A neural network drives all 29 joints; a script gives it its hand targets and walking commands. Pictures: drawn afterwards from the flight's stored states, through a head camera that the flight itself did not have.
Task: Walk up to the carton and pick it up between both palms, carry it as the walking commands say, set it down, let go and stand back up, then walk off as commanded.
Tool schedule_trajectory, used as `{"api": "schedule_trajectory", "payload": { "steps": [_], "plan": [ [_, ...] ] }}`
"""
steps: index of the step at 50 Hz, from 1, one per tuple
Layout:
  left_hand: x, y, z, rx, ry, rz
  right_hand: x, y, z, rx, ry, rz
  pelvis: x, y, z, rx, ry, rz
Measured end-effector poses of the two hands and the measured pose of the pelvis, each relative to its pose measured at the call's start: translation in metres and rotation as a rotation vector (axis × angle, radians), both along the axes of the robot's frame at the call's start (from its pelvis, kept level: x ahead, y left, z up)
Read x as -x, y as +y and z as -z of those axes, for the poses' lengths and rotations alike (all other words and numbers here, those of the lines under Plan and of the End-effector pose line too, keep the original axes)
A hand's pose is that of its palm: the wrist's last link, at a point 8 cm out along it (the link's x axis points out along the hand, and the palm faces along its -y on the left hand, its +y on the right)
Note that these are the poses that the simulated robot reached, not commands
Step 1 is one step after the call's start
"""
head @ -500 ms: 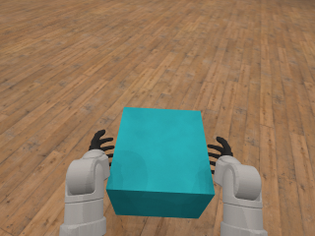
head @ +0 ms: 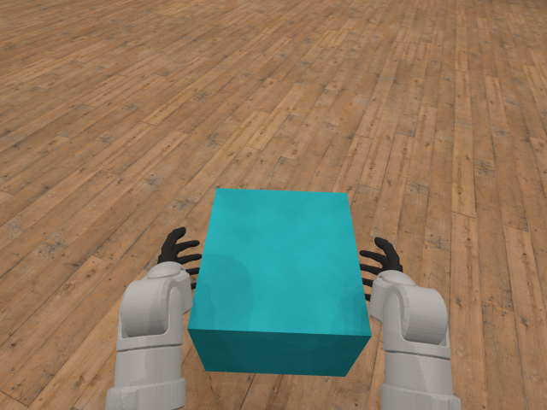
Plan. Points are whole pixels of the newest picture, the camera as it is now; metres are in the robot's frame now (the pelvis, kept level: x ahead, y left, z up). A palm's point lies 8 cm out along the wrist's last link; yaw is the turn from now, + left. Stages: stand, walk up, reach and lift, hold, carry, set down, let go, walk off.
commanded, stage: hold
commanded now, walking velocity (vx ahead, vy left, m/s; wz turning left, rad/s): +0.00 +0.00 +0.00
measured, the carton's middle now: (278, 279) +0.34 +0.00 -0.02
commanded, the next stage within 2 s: set down in 0.68 s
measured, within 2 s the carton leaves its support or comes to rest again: neither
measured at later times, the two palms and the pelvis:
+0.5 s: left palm (155, 284) +0.28 +0.18 +0.06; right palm (378, 275) +0.30 -0.14 +0.07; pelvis -0.01 +0.01 +0.01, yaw -3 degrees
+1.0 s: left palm (180, 283) +0.30 +0.15 +0.02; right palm (381, 289) +0.31 -0.16 +0.02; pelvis +0.01 +0.00 +0.01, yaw -1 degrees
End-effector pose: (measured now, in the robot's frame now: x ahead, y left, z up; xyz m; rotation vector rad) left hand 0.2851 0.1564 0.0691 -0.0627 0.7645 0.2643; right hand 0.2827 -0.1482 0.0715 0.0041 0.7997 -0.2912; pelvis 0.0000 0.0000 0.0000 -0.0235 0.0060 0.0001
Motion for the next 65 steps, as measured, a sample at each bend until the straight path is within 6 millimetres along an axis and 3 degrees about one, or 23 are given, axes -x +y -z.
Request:
{"api": "schedule_trajectory", "payload": {
  "steps": [4,8,20,27,38,42,50,59,65],
  "plan": [
    [-0.002,0.005,0.026,-0.022,-0.012,0.044,-0.007,0.001,0.033,0.004,-0.010,-0.080,-0.004,0.001,-0.004,-0.005,-0.018,0.006],
    [0.010,0.013,0.037,-0.027,-0.040,0.052,0.005,0.003,0.043,-0.015,-0.040,-0.153,-0.007,0.001,-0.005,-0.006,-0.034,0.005],
    [0.017,0.016,0.005,-0.022,-0.170,0.040,-0.007,0.008,-0.004,0.002,-0.201,-0.144,0.007,0.002,-0.005,-0.006,-0.115,0.009],
    [0.004,0.023,0.012,0.017,-0.124,0.018,-0.018,0.015,0.001,0.020,-0.153,-0.154,0.014,0.007,-0.005,0.000,-0.122,0.052],
    [-0.011,0.021,0.014,0.013,-0.115,0.013,-0.020,0.013,0.012,0.026,-0.138,-0.150,0.002,0.014,-0.007,0.004,-0.105,0.036],
    [-0.014,0.010,0.018,-0.010,-0.109,0.009,-0.019,0.005,0.021,0.027,-0.122,-0.135,-0.001,0.011,-0.007,0.002,-0.102,0.019],
    [-0.017,-0.002,0.045,-0.017,-0.048,0.030,-0.024,-0.009,0.050,0.008,-0.058,-0.126,-0.008,0.001,-0.007,-0.012,-0.081,0.020],
    [-0.034,-0.001,0.066,0.001,-0.067,0.028,-0.053,-0.012,0.068,-0.017,-0.074,-0.188,-0.019,-0.013,-0.006,-0.030,0.016,0.023],
    [-0.039,0.004,0.087,0.005,-0.034,0.030,-0.053,-0.009,0.092,-0.015,-0.037,-0.208,-0.029,-0.017,-0.006,-0.034,0.088,0.025]
  ]
}}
